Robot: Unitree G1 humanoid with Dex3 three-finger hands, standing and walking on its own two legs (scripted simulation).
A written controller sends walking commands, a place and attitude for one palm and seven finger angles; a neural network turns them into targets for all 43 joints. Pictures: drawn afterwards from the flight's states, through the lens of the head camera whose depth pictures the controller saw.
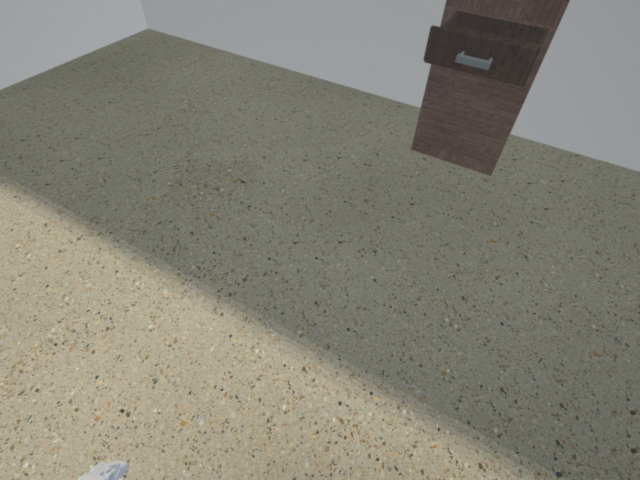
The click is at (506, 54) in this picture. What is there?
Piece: drawer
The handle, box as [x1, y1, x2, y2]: [455, 51, 492, 69]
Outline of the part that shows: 456,56 455,61 485,69 489,67 492,59 490,58 488,61 467,56 463,54 463,51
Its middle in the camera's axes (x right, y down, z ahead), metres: +0.56 -0.65 +1.41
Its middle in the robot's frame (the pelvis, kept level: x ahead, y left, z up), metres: +1.50 -0.50 -0.12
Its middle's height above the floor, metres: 0.65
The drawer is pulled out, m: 0.26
